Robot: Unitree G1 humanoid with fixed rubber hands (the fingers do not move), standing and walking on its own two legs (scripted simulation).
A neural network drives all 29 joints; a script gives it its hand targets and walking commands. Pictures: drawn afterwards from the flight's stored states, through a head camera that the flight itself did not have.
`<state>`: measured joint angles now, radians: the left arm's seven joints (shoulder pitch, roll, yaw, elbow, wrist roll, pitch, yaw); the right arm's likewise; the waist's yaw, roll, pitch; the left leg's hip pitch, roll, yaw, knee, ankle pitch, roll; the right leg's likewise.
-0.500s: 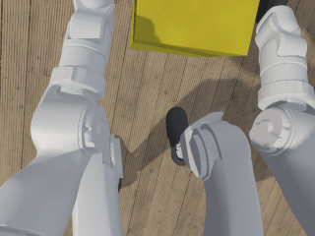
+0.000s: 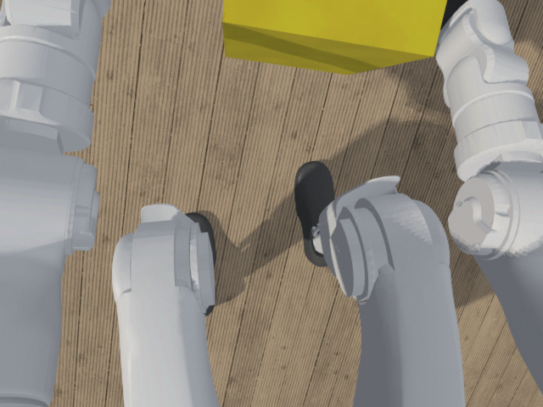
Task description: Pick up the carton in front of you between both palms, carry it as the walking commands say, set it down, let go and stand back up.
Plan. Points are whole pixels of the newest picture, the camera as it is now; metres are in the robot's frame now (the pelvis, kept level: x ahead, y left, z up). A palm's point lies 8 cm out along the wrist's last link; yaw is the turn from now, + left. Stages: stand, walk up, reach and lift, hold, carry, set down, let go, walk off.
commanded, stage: set down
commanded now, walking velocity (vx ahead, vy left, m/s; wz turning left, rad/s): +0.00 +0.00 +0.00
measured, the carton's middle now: out of the picture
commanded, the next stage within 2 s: let go in 0.96 s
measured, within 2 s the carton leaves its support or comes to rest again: neither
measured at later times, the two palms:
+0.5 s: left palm out of the picture +0.60 +0.12 +0.01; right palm out of the picture +0.50 -0.26 +0.01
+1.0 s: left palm out of the picture +0.60 +0.10 +0.16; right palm out of the picture +0.49 -0.28 +0.16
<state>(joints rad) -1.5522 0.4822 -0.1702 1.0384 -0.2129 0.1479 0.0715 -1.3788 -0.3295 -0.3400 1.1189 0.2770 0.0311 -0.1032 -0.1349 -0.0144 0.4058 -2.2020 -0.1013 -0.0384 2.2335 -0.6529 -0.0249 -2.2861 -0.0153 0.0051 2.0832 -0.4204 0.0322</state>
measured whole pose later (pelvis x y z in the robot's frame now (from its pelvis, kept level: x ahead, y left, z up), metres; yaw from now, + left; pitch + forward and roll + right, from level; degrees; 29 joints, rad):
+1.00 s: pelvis +0.05 +0.00 +0.24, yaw -1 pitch +45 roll +0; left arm -1.19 0.32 0.16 0.95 0.06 0.22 0.02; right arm -0.95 -0.16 -0.41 0.74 0.06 0.17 -0.04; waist -0.18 0.03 -0.12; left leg -1.65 -0.05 -0.03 1.35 -0.49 0.00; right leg -1.73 0.00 0.03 1.25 -0.31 0.03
